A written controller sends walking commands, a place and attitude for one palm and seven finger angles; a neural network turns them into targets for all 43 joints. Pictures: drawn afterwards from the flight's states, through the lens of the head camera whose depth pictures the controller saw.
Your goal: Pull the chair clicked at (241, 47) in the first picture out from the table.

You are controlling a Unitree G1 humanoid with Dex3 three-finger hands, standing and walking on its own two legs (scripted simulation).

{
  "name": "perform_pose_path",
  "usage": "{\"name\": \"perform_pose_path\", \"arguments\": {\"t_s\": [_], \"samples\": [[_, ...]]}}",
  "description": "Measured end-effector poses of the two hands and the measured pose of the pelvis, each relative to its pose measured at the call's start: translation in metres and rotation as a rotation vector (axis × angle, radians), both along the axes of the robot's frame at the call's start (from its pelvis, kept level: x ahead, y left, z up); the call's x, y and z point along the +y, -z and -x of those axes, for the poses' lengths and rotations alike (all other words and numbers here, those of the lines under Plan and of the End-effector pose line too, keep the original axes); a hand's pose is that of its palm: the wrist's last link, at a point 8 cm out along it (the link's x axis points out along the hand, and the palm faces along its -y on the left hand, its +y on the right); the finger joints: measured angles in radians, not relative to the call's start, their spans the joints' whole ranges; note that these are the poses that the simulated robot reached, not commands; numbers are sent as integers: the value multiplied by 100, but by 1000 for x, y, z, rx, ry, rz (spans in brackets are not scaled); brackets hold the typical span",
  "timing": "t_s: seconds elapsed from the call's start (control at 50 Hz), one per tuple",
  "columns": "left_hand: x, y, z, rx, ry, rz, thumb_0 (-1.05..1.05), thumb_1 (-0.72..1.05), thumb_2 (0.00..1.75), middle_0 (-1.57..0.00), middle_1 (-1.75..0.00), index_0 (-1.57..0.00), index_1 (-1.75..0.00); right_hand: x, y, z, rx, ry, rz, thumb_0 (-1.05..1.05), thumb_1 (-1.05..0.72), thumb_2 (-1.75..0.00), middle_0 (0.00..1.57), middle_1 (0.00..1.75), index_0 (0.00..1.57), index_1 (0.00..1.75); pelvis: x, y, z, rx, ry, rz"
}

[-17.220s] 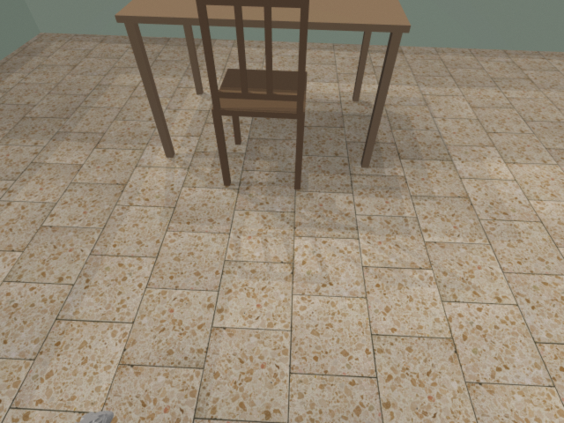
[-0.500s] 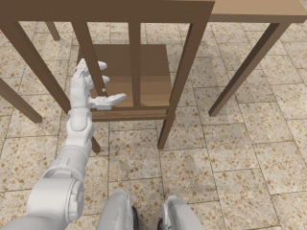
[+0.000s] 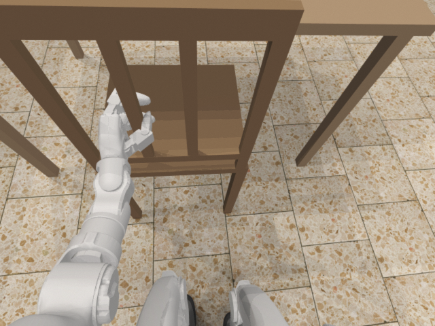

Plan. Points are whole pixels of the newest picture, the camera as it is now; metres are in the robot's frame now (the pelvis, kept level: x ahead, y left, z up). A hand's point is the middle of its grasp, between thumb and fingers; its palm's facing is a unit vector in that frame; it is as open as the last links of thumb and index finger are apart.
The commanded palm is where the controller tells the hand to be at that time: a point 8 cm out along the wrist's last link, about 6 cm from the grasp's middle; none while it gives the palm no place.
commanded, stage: hook a spindle and tug to test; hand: left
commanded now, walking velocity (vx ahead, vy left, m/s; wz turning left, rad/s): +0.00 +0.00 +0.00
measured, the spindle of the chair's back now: (133, 112) +0.49 +0.14 +0.04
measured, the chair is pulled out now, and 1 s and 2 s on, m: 0.00 0.02 0.09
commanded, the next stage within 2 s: step backward, pulling the chair out in 0.38 s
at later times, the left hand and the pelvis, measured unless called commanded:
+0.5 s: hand (147, 141) +0.44 +0.11 +0.03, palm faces +0.03 -1.00 -0.01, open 5.7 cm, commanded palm +0.42 +0.16 +0.02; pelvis +0.04 +0.00 +0.02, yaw +0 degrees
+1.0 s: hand (146, 134) +0.44 +0.11 +0.05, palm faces -0.08 -0.99 -0.12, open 5.4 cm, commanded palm +0.42 +0.16 +0.05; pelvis +0.06 +0.01 +0.11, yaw -2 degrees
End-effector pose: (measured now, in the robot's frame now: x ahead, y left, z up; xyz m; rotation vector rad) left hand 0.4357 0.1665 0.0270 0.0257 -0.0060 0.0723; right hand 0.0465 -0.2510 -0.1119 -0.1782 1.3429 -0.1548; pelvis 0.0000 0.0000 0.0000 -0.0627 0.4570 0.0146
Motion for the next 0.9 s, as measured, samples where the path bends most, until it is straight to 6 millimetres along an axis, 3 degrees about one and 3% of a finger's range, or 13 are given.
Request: {"name": "perform_pose_path", "arguments": {"t_s": [0.28,0.52,0.64,0.72,0.8,0.9], "samples": [[0,-1,2,17,20,3,1,73,74,-40,-142,-37,-145,1,-8,-29,-29,-8,-18,0,-91,-90,20,29,20,30,-1,-8,-18,4,8,-10],[-1,-4,19,44,41,6,2,72,74,-36,-139,-36,-144,5,-19,-70,-93,-25,-23,0,-91,-90,20,29,20,30,-1,-20,-37,-17,4,-20],[-1,-27,12,318,58,-106,6,69,77,-35,-126,-39,-144,18,-58,-87,-86,32,3,1,-91,-90,20,29,20,30,6,-67,-51,-129,-5,-28],[-2,-34,10,436,61,-70,8,70,77,-29,-116,-43,-144,21,-85,-93,-95,45,31,0,-91,-90,20,29,20,30,10,-92,-60,-170,6,-22],[0,-37,7,481,103,-88,8,70,76,-29,-114,-46,-144,15,-101,-93,-112,55,76,0,-91,-90,20,30,20,30,12,-103,-63,-205,2,-22],[0,-37,6,490,116,-94,9,70,76,-28,-115,-49,-144,7,-103,-82,-103,60,94,0,-91,-90,20,30,20,30,13,-108,-63,-234,15,-34]]}}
